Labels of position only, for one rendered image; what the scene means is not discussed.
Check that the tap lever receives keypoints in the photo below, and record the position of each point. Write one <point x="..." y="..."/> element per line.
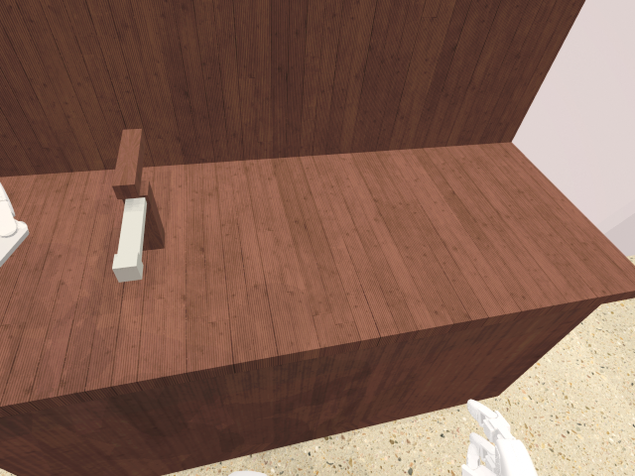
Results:
<point x="127" y="263"/>

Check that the counter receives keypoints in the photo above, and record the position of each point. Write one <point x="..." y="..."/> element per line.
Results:
<point x="339" y="230"/>

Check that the robot left hand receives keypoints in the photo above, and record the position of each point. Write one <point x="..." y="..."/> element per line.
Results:
<point x="12" y="232"/>

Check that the robot right hand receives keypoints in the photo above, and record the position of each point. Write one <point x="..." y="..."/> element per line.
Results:
<point x="509" y="456"/>

